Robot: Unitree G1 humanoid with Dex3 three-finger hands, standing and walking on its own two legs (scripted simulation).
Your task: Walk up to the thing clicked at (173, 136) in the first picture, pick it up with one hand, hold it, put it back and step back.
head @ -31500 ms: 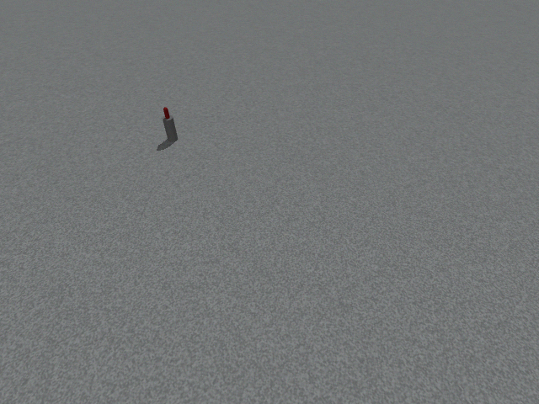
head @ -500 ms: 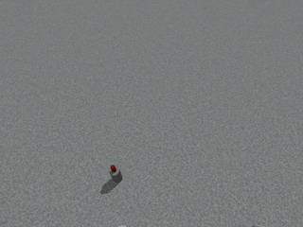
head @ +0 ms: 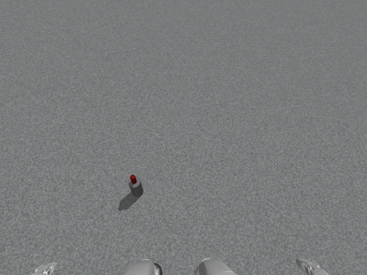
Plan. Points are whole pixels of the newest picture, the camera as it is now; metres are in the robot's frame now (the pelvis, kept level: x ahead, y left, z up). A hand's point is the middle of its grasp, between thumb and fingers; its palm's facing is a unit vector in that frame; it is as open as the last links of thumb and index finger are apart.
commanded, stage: step back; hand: left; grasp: from the side
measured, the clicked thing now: (135, 184) +0.54 +0.20 -0.65
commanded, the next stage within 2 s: none
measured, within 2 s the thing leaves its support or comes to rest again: neither
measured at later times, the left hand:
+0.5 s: hand out of the picture -0.01 +0.27 -0.15, palm faces +0.04 -0.93 -0.37, open 7.4 cm
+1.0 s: hand out of the picture -0.24 +0.23 -0.14, palm faces -0.03 -0.91 -0.41, open 7.4 cm
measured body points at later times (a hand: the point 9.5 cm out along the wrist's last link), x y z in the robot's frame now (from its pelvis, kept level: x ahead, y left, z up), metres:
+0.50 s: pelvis -0.13 +0.00 -0.01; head -0.06 +0.02 +0.44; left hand -0.01 +0.32 -0.12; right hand -0.03 -0.31 -0.12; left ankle -0.14 +0.11 -0.73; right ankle -0.05 -0.13 -0.72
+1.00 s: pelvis -0.30 -0.04 +0.00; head -0.26 -0.06 +0.44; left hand -0.24 +0.28 -0.11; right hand -0.18 -0.36 -0.12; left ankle -0.22 +0.11 -0.67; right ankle -0.30 -0.16 -0.72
